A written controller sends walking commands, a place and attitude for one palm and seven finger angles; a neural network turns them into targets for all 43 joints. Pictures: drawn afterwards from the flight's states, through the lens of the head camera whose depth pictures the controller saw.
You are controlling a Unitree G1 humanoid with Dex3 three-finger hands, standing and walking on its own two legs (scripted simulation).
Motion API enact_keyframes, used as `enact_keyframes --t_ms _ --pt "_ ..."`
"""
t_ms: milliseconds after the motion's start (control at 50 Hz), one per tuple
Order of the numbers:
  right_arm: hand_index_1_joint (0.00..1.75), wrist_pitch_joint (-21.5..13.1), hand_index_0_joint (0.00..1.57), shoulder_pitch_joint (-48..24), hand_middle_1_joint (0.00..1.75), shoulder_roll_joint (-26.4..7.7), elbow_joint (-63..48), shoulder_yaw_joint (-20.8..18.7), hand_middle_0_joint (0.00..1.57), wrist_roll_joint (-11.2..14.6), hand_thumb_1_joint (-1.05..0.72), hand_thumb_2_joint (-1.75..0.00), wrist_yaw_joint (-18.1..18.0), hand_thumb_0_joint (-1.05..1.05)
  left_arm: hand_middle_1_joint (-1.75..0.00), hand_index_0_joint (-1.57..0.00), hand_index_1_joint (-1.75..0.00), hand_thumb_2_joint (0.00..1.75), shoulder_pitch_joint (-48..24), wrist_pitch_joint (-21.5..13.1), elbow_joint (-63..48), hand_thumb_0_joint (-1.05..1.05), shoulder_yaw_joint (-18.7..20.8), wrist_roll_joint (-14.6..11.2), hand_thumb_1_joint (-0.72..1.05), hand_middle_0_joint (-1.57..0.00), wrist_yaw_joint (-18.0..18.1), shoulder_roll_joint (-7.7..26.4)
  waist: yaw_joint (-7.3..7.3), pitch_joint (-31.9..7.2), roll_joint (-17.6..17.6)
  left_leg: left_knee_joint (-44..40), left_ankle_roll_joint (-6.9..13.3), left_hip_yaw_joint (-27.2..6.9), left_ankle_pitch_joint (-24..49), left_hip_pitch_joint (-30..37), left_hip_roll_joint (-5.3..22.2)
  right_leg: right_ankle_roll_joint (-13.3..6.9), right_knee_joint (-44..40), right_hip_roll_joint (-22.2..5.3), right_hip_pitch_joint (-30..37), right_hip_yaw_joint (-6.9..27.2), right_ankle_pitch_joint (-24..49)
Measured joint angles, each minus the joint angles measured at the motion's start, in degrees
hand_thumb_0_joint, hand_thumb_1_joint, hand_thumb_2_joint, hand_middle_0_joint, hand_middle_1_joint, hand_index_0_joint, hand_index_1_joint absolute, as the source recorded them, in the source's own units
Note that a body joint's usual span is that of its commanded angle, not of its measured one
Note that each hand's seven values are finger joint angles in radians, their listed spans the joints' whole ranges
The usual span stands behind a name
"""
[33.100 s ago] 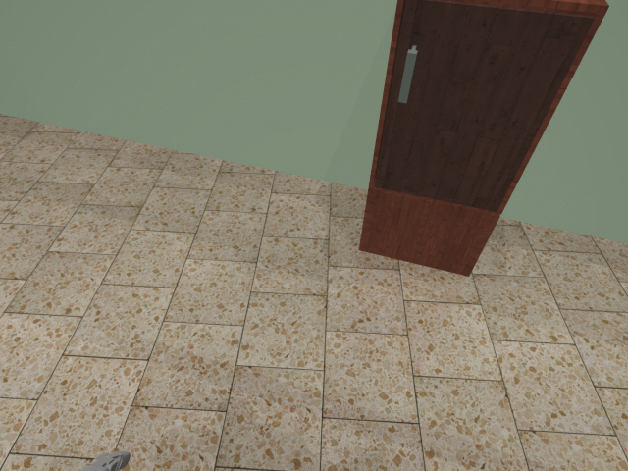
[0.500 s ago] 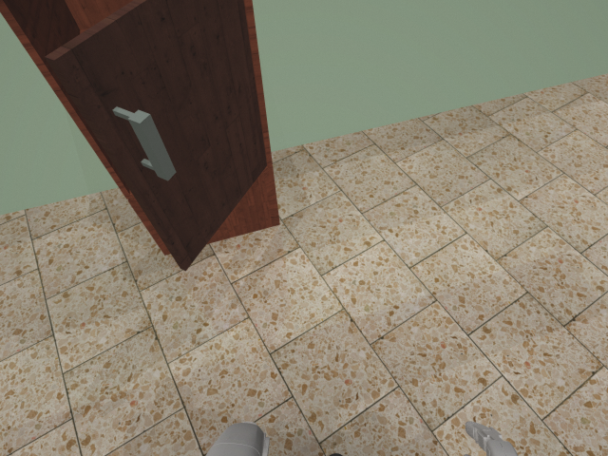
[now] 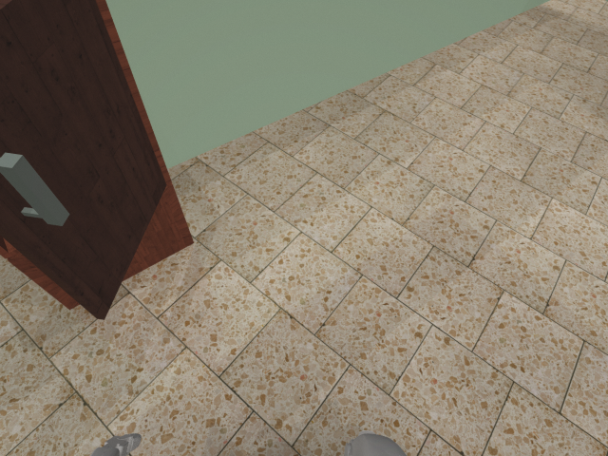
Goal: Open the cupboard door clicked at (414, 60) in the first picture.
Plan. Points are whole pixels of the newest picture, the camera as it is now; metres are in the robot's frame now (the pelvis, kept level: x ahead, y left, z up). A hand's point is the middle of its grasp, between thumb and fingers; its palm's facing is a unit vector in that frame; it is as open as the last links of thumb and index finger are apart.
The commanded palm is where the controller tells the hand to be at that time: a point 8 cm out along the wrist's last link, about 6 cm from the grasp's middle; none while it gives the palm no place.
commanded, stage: walk to a spot facing it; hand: left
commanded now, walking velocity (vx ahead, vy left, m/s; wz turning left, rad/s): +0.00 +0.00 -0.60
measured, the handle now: (21, 190) +0.43 +0.45 +0.03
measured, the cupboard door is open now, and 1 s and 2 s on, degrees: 45 45 45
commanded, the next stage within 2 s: turn to face it in 1.76 s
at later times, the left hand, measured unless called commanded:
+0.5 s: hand (197, 416) +0.18 +0.17 -0.18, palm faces -0.28 -0.94 -0.19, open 7.4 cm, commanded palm none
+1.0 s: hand (346, 291) +0.40 -0.05 -0.17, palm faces -0.58 -0.78 -0.22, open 7.3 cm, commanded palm none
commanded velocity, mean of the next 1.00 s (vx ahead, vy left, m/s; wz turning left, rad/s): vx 0.29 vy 0.00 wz -0.51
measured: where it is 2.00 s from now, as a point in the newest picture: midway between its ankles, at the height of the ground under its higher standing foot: (428, 330)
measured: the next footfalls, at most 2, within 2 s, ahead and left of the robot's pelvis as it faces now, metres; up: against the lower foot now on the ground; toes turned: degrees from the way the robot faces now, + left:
right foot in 0.08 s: +0.04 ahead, -0.14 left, +0.00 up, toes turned -7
left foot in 0.44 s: +0.13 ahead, +0.10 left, +0.00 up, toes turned -13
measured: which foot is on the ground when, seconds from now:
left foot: down 0.00-0.08, up 0.10-0.42, down 0.44-0.84, up 0.86-1.00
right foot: up 0.00-0.06, down 0.08-0.44, up 0.46-0.82, down 0.84-1.00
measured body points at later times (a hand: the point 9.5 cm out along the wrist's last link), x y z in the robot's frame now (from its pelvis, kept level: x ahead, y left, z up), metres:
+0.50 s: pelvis +0.07 +0.00 -0.01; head +0.10 +0.00 +0.44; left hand +0.19 +0.22 -0.16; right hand +0.06 -0.27 -0.13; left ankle +0.09 +0.11 -0.74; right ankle -0.01 -0.13 -0.70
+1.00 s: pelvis +0.20 -0.15 -0.01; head +0.24 -0.19 +0.44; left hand +0.43 -0.01 -0.15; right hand +0.05 -0.34 -0.17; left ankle +0.24 +0.02 -0.64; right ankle +0.20 -0.21 -0.74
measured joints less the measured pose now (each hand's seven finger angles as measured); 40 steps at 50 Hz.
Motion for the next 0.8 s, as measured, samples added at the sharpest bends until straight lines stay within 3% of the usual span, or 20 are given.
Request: enact_keyframes --t_ms 40,80,100,140,180,220,360,420,440,500,540,600,680,800 --pt "0.30 0.1 0.20 1.1 0.29 -0.7 0.4 -0.3 0.21 0.1 -0.90 -0.89 0.3 0.01 -0.30 -0.20 -0.30 0.90 -0.5 -0.2 0.0 0.01 -0.5 -0.1 0.91 -0.20 -0.1 -0.4 -0.80 0.0 0.7 2.0 -0.7 1.6 -1.5 -0.1 1.0 -0.9 -6.8 0.2 3.5 -1.2 1.2" --pt "0.30 0.3 0.20 2.6 0.29 -1.4 0.6 -0.7 0.21 0.5 -0.90 -0.89 0.6 0.01 -0.30 -0.20 -0.30 0.90 -0.6 -1.0 -0.6 0.01 -1.0 -0.1 0.91 -0.20 -0.2 -0.4 -1.38 -0.6 0.9 6.4 -1.6 2.8 -3.9 -1.5 1.6 -2.6 -15.9 0.3 8.1 -1.8 8.7" --pt "0.30 0.7 0.20 2.6 0.29 -1.9 1.1 -0.9 0.21 0.8 -0.90 -0.89 0.6 0.01 -0.30 -0.20 -0.30 0.90 -0.7 -1.7 -0.8 0.01 -1.0 0.1 0.91 -0.20 0.1 -0.6 -1.22 -0.7 1.1 11.6 -2.1 2.4 -7.1 -3.5 1.8 -3.3 -16.4 0.7 8.0 -1.1 7.3" --pt "0.30 2.1 0.20 1.3 0.29 -3.1 1.9 -1.4 0.21 1.3 -0.90 -0.89 0.4 0.01 -0.30 -0.20 -0.30 0.90 -1.2 -2.6 -0.7 0.01 -1.4 -0.1 0.91 -0.20 1.0 -1.8 -1.65 0.3 2.4 24.1 -2.3 -1.8 -12.6 -8.2 0.5 -4.1 -14.5 1.8 7.3 -0.1 5.6" --pt "0.30 2.7 0.20 0.4 0.29 -3.3 2.2 -1.6 0.20 1.4 -0.90 -0.89 0.3 0.01 -0.30 -0.20 -0.30 0.89 -0.9 -2.5 -1.1 0.01 -1.6 -0.1 0.91 -0.20 1.8 -2.4 -1.78 0.6 2.0 32.1 -2.7 -3.5 -12.2 -12.1 -0.8 -4.4 -15.8 2.2 7.8 1.2 6.3" --pt "0.30 2.7 0.20 -0.3 0.29 -3.0 1.8 -1.7 0.20 1.2 -0.91 -0.89 0.8 0.01 -0.30 -0.20 -0.30 0.89 -0.2 -2.4 -1.0 0.01 -1.7 0.0 0.91 -0.20 2.2 -2.7 -1.74 0.3 1.0 34.1 -3.2 -3.9 -9.7 -14.6 -1.4 -4.4 -18.2 2.4 8.7 2.9 7.9" --pt "0.30 0.9 0.20 -1.3 0.29 -1.5 0.1 -1.7 0.20 0.9 -0.91 -0.89 2.4 0.01 -0.30 -0.20 -0.30 0.89 3.3 -3.0 0.6 0.01 -2.0 0.4 0.91 -0.21 1.3 -3.5 -0.61 -2.5 -1.0 18.8 -3.2 -4.3 -6.0 -12.8 -3.1 -4.5 -22.6 3.1 11.1 8.0 9.2" --pt "0.30 -0.7 0.20 -1.0 0.29 -1.0 -0.6 -1.3 0.20 1.0 -0.91 -0.89 2.3 0.01 -0.30 -0.20 -0.30 0.89 5.1 -2.9 1.3 0.01 -1.5 0.3 0.91 -0.21 0.9 -3.4 -0.12 -3.9 -1.5 7.2 -2.7 -3.6 -3.1 -7.9 -4.2 -3.9 -20.3 3.7 10.8 10.0 7.1" --pt "0.30 -1.7 0.20 -0.5 0.29 -1.3 -1.1 -1.1 0.20 0.8 -0.91 -0.89 2.1 0.01 -0.30 -0.20 -0.30 0.89 5.8 -2.7 1.4 0.01 -1.4 0.1 0.91 -0.21 0.8 -3.6 -0.24 -4.8 -0.7 2.8 -1.6 -3.9 -2.8 -6.2 -3.8 -4.1 -17.5 4.5 9.5 9.9 4.0" --pt "0.30 -3.3 0.20 1.0 0.29 -0.2 -0.9 -0.4 0.20 -0.2 -0.90 -0.89 1.3 0.01 -0.30 -0.20 -0.30 0.89 5.6 -1.7 2.7 0.01 -0.6 0.2 0.91 -0.21 0.1 -3.0 -0.85 -5.0 -0.9 3.9 1.0 -2.2 0.6 -5.1 -3.0 -4.0 0.3 3.8 2.9 6.3 -2.7" --pt "0.30 -3.7 0.20 3.3 0.29 0.8 -0.5 0.2 0.20 -0.4 -0.90 -0.89 1.2 0.01 -0.30 -0.20 -0.30 0.89 4.9 -1.8 2.8 0.01 0.0 0.7 0.91 -0.21 -0.6 -2.2 -1.09 -5.2 -1.3 1.2 1.0 -1.1 0.4 -2.6 -2.3 -3.6 9.6 2.3 -1.6 3.4 0.1" --pt "0.30 -4.0 0.20 6.4 0.29 1.7 1.2 0.8 0.20 -0.3 -0.90 -0.89 1.0 0.01 -0.30 -0.20 -0.30 0.90 3.1 -2.1 2.0 0.01 0.4 0.8 0.91 -0.20 -1.3 -1.7 -0.69 -4.7 -1.5 -4.1 0.1 0.9 1.3 1.7 -1.4 -2.7 14.5 -0.2 -6.8 0.8 6.4" --pt "0.30 -4.3 0.20 9.7 0.29 2.2 3.4 1.0 0.20 -0.2 -0.90 -0.89 0.7 0.01 -0.30 -0.20 -0.30 0.90 0.4 -2.3 1.3 0.01 -0.1 0.6 0.91 -0.20 -1.6 -2.0 -1.06 -3.3 -0.9 -7.6 -0.9 4.4 0.5 6.6 -0.2 -2.6 9.3 -1.9 -10.1 -1.4 10.4" --pt "0.30 -3.5 0.20 13.8 0.29 1.4 6.2 0.6 0.20 -0.5 -0.90 -0.89 0.9 0.01 -0.30 -0.20 -0.30 0.90 -4.2 -2.2 1.1 0.01 -1.3 0.4 0.92 -0.20 -2.0 -3.1 -3.82 -1.5 0.5 -6.0 -3.9 9.2 -5.3 12.5 1.6 -4.8 -8.4 -1.1 -5.8 -5.6 9.6"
